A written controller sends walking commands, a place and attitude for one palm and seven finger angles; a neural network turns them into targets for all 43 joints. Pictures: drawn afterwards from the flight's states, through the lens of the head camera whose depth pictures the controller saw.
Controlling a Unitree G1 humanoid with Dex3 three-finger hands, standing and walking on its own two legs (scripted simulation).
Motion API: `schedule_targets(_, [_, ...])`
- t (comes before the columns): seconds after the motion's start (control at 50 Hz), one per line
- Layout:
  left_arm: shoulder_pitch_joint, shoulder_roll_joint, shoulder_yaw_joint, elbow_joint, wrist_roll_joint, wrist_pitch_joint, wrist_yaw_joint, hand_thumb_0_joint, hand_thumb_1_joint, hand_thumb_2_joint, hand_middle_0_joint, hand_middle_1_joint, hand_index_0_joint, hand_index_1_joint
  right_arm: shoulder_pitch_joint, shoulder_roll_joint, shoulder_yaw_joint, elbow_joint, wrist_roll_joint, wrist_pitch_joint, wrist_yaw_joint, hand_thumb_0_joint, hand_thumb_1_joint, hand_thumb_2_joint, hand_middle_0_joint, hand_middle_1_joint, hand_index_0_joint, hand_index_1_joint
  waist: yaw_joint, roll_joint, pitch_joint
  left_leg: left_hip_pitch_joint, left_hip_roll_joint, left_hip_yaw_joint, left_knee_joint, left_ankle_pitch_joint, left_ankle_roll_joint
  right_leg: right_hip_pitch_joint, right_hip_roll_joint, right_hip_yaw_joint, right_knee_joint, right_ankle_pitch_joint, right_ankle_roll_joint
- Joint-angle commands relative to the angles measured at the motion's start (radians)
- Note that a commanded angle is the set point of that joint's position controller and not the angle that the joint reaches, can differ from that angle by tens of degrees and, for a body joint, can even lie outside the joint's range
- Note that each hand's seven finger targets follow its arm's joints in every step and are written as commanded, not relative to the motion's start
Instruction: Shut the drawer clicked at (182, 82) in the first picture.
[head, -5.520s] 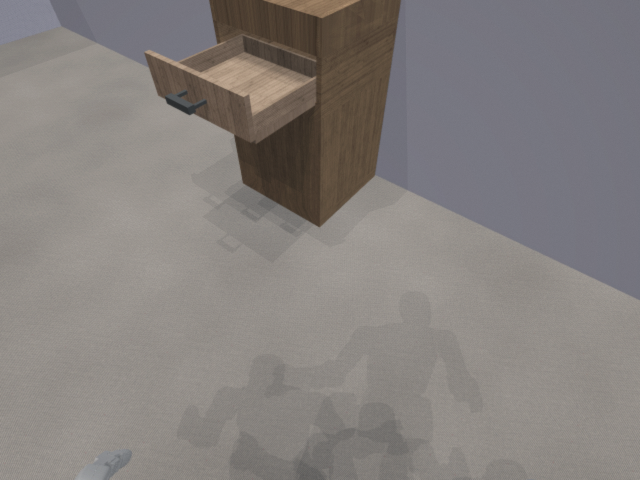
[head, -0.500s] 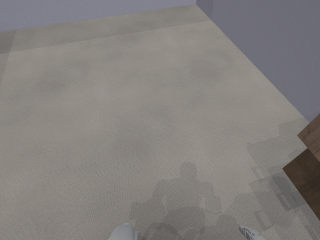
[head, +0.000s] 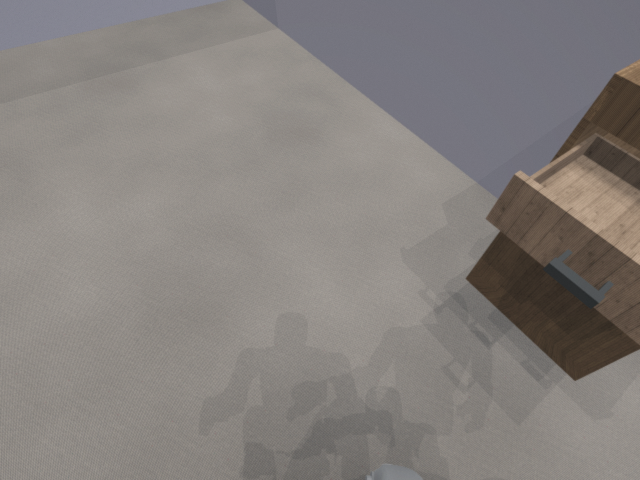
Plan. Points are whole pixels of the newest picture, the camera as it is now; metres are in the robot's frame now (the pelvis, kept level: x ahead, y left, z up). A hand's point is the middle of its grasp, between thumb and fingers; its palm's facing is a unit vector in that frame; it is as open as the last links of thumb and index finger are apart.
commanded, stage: turn to face it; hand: left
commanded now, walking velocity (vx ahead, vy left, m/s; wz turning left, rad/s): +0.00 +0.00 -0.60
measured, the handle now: (579, 276) +0.49 -0.46 -0.11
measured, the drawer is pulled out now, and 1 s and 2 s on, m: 0.30 0.30 0.30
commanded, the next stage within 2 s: take the last steps up to it in 1.30 s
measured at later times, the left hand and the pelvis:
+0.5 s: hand (228, 473) +0.14 +0.13 -0.15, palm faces -0.25 -0.93 -0.26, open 7.4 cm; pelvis +0.00 -0.04 +0.00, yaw -17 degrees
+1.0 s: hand (225, 453) +0.17 +0.14 -0.17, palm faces -0.53 -0.82 -0.23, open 7.4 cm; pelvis -0.01 +0.00 +0.00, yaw -36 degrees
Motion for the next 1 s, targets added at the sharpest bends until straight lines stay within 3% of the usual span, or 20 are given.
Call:
schedule_targets(0.0, [-0.100, 0.017, -0.010, -0.113, -0.005, -0.045, -0.006, 0.000, 0.900, 0.900, -0.200, -0.300, -0.200, -0.300, 0.065, -0.221, -0.068, -0.034, 0.000, -0.017, -0.004, 0.000, -0.900, -0.900, 0.200, 0.300, 0.200, 0.300, -0.061, 0.261, -0.123, 0.190, 0.249, -0.122, -0.059, 0.632, 0.104, -0.024, 0.023, -0.072, -0.185, -0.029, -0.022])
schedule_targets(0.04, [-0.085, 0.021, -0.011, -0.111, -0.006, -0.056, -0.003, 0.000, 0.900, 0.900, -0.200, -0.300, -0.200, -0.300, 0.058, -0.231, -0.074, -0.029, 0.000, -0.016, 0.001, 0.000, -0.900, -0.900, 0.200, 0.300, 0.200, 0.300, -0.048, 0.263, -0.135, 0.175, 0.256, -0.099, -0.012, 0.639, 0.079, 0.044, 0.038, -0.083, -0.299, 0.003, -0.045])
schedule_targets(0.08, [0.018, 0.061, -0.001, -0.086, -0.003, -0.072, 0.003, 0.000, 0.900, 0.900, -0.200, -0.300, -0.200, -0.300, 0.047, -0.227, -0.075, -0.033, 0.010, -0.015, 0.007, 0.000, -0.900, -0.900, 0.200, 0.300, 0.200, 0.300, 0.016, 0.172, -0.184, 0.080, 0.231, -0.032, 0.164, 0.569, 0.007, 0.266, 0.037, -0.079, -0.534, 0.233, -0.070])
schedule_targets(0.1, [0.106, 0.163, 0.016, -0.060, 0.005, -0.089, 0.015, 0.000, 0.900, 0.900, -0.200, -0.300, -0.200, -0.300, 0.058, -0.185, -0.063, -0.053, 0.020, -0.011, 0.015, 0.000, -0.900, -0.900, 0.200, 0.300, 0.200, 0.300, 0.061, -0.056, -0.241, -0.161, 0.169, -0.004, 0.369, 0.300, -0.056, 0.517, -0.125, 0.121, -0.601, 0.503, -0.133])
schedule_targets(0.12, [0.175, 0.265, 0.039, -0.040, -0.001, -0.090, 0.031, 0.000, 0.900, 0.900, -0.200, -0.300, -0.200, -0.300, -0.013, -0.109, -0.035, -0.110, 0.015, -0.006, 0.015, 0.000, -0.900, -0.900, 0.200, 0.300, 0.200, 0.300, 0.090, -0.297, -0.241, -0.427, 0.013, -0.039, 0.614, -0.328, -0.109, 0.593, -0.349, 0.423, -0.575, 1.001, -0.247])
schedule_targets(0.14, [0.192, 0.258, 0.038, -0.034, -0.016, -0.086, 0.044, 0.000, 0.900, 0.900, -0.200, -0.300, -0.200, -0.300, -0.040, -0.136, -0.035, -0.116, 0.018, 0.006, -0.003, 0.000, -0.900, -0.900, 0.200, 0.300, 0.200, 0.300, 0.093, -0.204, -0.256, -0.436, 0.022, -0.202, 0.699, -0.367, -0.098, 0.543, -0.373, 0.380, -0.558, 1.056, -0.315])
schedule_targets(0.16, [0.147, 0.213, 0.035, -0.041, -0.017, -0.083, 0.054, 0.000, 0.900, 0.900, -0.200, -0.300, -0.200, -0.300, -0.068, -0.133, -0.034, -0.113, 0.018, 0.012, -0.006, 0.000, -0.900, -0.900, 0.200, 0.300, 0.200, 0.300, 0.079, -0.172, -0.203, -0.451, 0.042, -0.235, 0.712, -0.293, -0.094, 0.490, -0.311, 0.326, -0.567, 0.973, -0.300])
schedule_targets(0.2, [0.028, 0.163, 0.015, -0.073, -0.016, -0.081, 0.051, 0.000, 0.900, 0.900, -0.200, -0.300, -0.200, -0.300, -0.074, -0.148, -0.041, -0.084, 0.012, 0.017, -0.001, 0.000, -0.900, -0.900, 0.200, 0.300, 0.200, 0.300, 0.032, -0.115, -0.117, -0.444, 0.045, -0.248, 0.717, -0.167, -0.109, 0.389, -0.223, 0.272, -0.590, 0.810, -0.267])
schedule_targets(0.26, [-0.026, 0.144, 0.007, -0.094, -0.014, -0.092, 0.046, 0.000, 0.900, 0.900, -0.200, -0.300, -0.200, -0.300, -0.010, -0.143, -0.045, -0.052, 0.009, 0.025, 0.004, 0.000, -0.900, -0.900, 0.200, 0.300, 0.200, 0.300, -0.012, -0.092, -0.122, -0.372, 0.020, -0.234, 0.661, -0.070, -0.125, 0.314, -0.160, 0.201, -0.604, 0.771, -0.234])
schedule_targets(0.48, [0.028, 0.174, 0.018, -0.097, -0.002, -0.082, 0.042, 0.000, 0.900, 0.900, -0.200, -0.300, -0.200, -0.300, -0.133, -0.134, -0.039, -0.115, 0.017, 0.012, 0.002, 0.000, -0.900, -0.900, 0.200, 0.300, 0.200, 0.300, 0.025, -0.116, -0.126, -0.294, -0.057, -0.242, 0.384, -0.114, -0.116, 0.289, -0.137, 0.401, -0.599, 0.605, -0.277])
schedule_targets(0.54, [0.000, 0.175, 0.022, -0.106, -0.002, -0.075, 0.043, 0.000, 0.900, 0.900, -0.200, -0.300, -0.200, -0.300, -0.100, -0.130, -0.038, -0.117, 0.025, 0.002, -0.005, 0.000, -0.900, -0.900, 0.200, 0.300, 0.200, 0.300, 0.008, -0.146, -0.142, -0.181, -0.087, -0.242, 0.206, -0.103, -0.094, 0.251, -0.123, 0.448, -0.557, 0.670, -0.260])
schedule_targets(0.58, [-0.036, 0.163, 0.020, -0.110, -0.011, -0.069, 0.042, 0.000, 0.900, 0.900, -0.200, -0.300, -0.200, -0.300, -0.002, -0.137, -0.038, -0.088, 0.028, -0.009, -0.012, 0.000, -0.900, -0.900, 0.200, 0.300, 0.200, 0.300, -0.038, -0.109, -0.184, -0.002, -0.091, -0.229, -0.041, 0.060, -0.083, 0.193, -0.070, 0.423, -0.474, 0.618, -0.195])
schedule_targets(0.6, [-0.026, 0.117, 0.012, -0.124, -0.020, -0.064, 0.039, 0.000, 0.900, 0.900, -0.200, -0.300, -0.200, -0.300, 0.029, -0.185, -0.045, -0.081, 0.024, -0.019, -0.016, 0.000, -0.900, -0.900, 0.200, 0.300, 0.200, 0.300, -0.048, 0.022, -0.208, 0.148, 0.017, -0.317, -0.155, 0.127, -0.051, 0.071, 0.023, 0.350, -0.376, 0.444, -0.141])
schedule_targets(0.62, [0.016, 0.060, 0.001, -0.135, -0.028, -0.062, 0.027, 0.000, 0.900, 0.900, -0.200, -0.300, -0.200, -0.300, 0.010, -0.281, -0.060, -0.097, 0.013, -0.021, -0.014, 0.000, -0.900, -0.900, 0.200, 0.300, 0.200, 0.300, -0.029, 0.312, -0.205, 0.244, 0.289, -0.577, -0.212, 0.271, 0.038, -0.144, 0.155, 0.198, -0.170, -0.061, -0.070])
schedule_targets(0.64, [0.010, 0.086, 0.008, -0.129, -0.011, -0.060, 0.026, 0.000, 0.900, 0.900, -0.200, -0.300, -0.200, -0.300, 0.003, -0.299, -0.060, -0.116, 0.010, -0.011, -0.011, 0.000, -0.900, -0.900, 0.200, 0.300, 0.200, 0.300, -0.035, 0.293, -0.162, 0.117, 0.384, -0.599, -0.205, 0.299, 0.119, -0.134, 0.112, 0.126, 0.048, -0.187, -0.047])
schedule_targets(0.66, [0.038, 0.104, 0.017, -0.113, -0.004, -0.056, 0.023, 0.000, 0.900, 0.900, -0.200, -0.300, -0.200, -0.300, -0.052, -0.248, -0.046, -0.136, 0.006, -0.009, -0.009, 0.000, -0.900, -0.900, 0.200, 0.300, 0.200, 0.300, -0.004, 0.213, -0.137, 0.037, 0.348, -0.538, -0.211, 0.256, 0.134, -0.114, 0.075, 0.136, 0.141, -0.133, -0.038])
schedule_targets(0.68, [0.050, 0.110, 0.025, -0.089, 0.004, -0.051, 0.017, 0.000, 0.900, 0.900, -0.200, -0.300, -0.200, -0.300, -0.105, -0.201, -0.037, -0.139, 0.004, -0.017, -0.014, 0.000, -0.900, -0.900, 0.200, 0.300, 0.200, 0.300, 0.017, 0.224, -0.108, 0.006, 0.279, -0.444, -0.217, 0.280, 0.105, -0.118, 0.072, 0.128, 0.196, -0.070, -0.026])
schedule_targets(0.74, [0.051, 0.083, 0.022, -0.074, -0.001, -0.041, 0.000, 0.000, 0.900, 0.900, -0.200, -0.300, -0.200, -0.300, -0.101, -0.182, -0.028, -0.140, 0.005, -0.022, -0.016, 0.000, -0.900, -0.900, 0.200, 0.300, 0.200, 0.300, 0.017, 0.200, -0.087, 0.005, 0.179, -0.270, -0.193, 0.329, 0.078, -0.114, 0.054, 0.081, 0.265, 0.030, -0.010])
schedule_targets(0.86, [-0.008, 0.050, 0.009, -0.088, -0.005, -0.033, -0.003, 0.000, 0.900, 0.900, -0.200, -0.300, -0.200, -0.300, 0.009, -0.190, -0.041, -0.092, 0.009, -0.022, -0.013, 0.000, -0.900, -0.900, 0.200, 0.300, 0.200, 0.300, -0.025, 0.195, -0.087, 0.114, 0.220, -0.227, -0.181, 0.353, 0.114, -0.128, 0.010, 0.019, 0.102, 0.008, 0.002])
schedule_targets(0.98, [-0.050, 0.016, -0.010, -0.101, -0.007, -0.044, -0.001, 0.000, 0.900, 0.900, -0.200, -0.300, -0.200, -0.300, 0.039, -0.225, -0.062, -0.052, 0.000, -0.014, 0.001, 0.000, -0.900, -0.900, 0.200, 0.300, 0.200, 0.300, -0.049, 0.254, -0.106, 0.077, 0.262, -0.173, -0.133, 0.359, 0.119, 0.025, 0.016, -0.052, -0.191, -0.054, -0.028])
